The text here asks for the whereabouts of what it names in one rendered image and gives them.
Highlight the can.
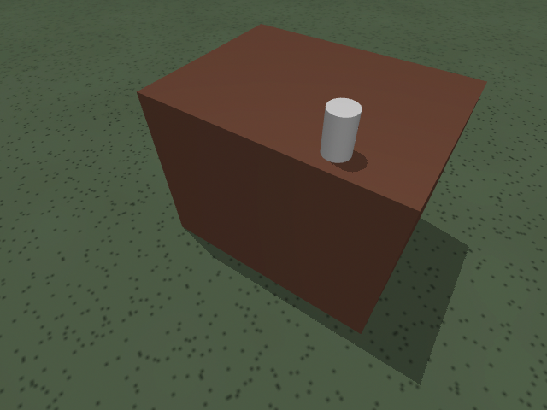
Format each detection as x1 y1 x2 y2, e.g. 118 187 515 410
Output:
321 98 362 163

